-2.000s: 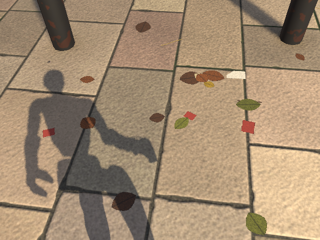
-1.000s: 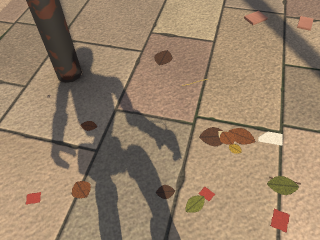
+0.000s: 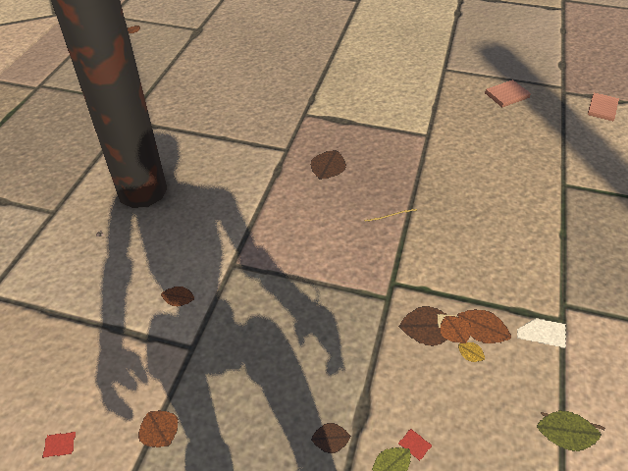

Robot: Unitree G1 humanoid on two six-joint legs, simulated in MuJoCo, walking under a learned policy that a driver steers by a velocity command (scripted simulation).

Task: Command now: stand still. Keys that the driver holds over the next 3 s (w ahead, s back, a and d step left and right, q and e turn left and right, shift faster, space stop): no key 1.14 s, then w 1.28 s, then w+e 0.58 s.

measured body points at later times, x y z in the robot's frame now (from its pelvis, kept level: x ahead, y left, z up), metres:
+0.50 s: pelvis +0.00 +0.00 +0.00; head +0.01 +0.00 +0.45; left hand -0.02 +0.24 -0.16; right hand +0.07 -0.26 -0.15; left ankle +0.04 +0.11 -0.74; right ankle -0.05 -0.13 -0.74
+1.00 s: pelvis +0.01 -0.01 +0.00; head +0.02 -0.01 +0.45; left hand -0.03 +0.22 -0.16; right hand +0.06 -0.26 -0.15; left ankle +0.04 +0.11 -0.74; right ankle -0.05 -0.13 -0.74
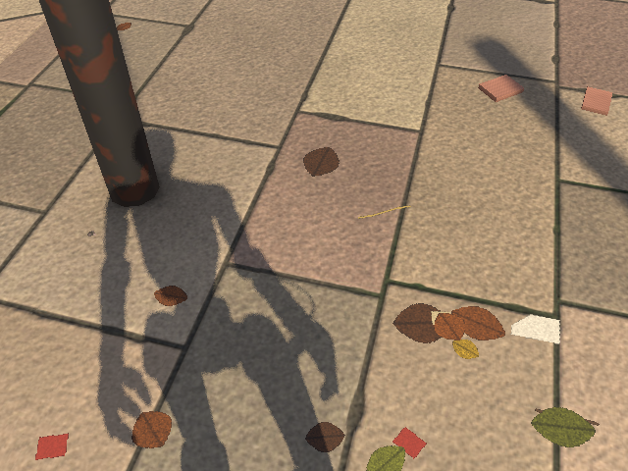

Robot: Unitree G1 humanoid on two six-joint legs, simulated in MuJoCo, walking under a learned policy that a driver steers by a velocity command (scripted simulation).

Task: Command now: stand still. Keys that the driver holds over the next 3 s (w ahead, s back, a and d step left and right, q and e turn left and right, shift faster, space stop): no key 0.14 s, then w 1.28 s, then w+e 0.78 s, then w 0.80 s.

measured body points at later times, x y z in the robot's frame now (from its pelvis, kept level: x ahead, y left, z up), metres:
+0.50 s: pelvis +0.08 +0.03 -0.01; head +0.09 +0.04 +0.44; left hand +0.06 +0.28 -0.16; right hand +0.08 -0.23 -0.15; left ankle +0.05 +0.12 -0.74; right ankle -0.03 -0.11 -0.65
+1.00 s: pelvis +0.35 -0.04 -0.01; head +0.38 -0.04 +0.44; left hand +0.47 +0.22 -0.14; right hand +0.36 -0.30 -0.16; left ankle +0.21 +0.11 -0.63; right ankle +0.43 -0.12 -0.74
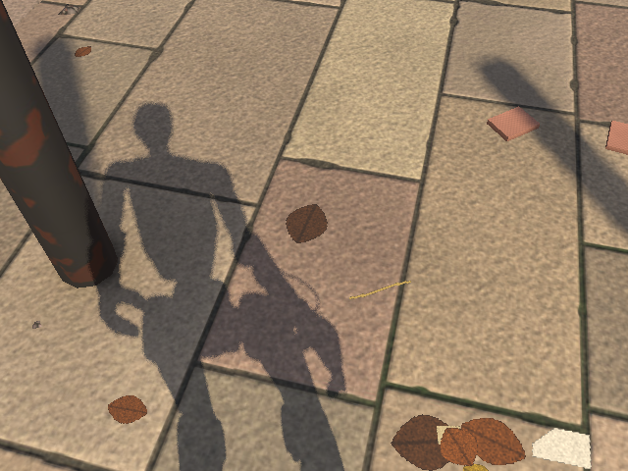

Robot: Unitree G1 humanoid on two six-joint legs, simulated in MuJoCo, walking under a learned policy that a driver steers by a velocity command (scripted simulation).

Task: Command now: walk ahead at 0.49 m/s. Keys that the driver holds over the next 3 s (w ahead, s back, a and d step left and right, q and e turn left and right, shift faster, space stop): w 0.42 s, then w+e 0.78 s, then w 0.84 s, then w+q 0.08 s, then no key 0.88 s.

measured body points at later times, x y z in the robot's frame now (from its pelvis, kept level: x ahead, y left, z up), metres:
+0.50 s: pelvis +0.29 +0.06 -0.01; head +0.33 +0.07 +0.44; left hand +0.26 +0.32 -0.15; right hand +0.47 -0.19 -0.11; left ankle +0.40 +0.15 -0.73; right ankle +0.11 -0.08 -0.67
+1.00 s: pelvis +0.57 +0.01 -0.01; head +0.61 -0.01 +0.43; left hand +0.82 +0.19 -0.11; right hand +0.50 -0.25 -0.16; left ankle +0.40 +0.16 -0.72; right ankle +0.68 -0.10 -0.73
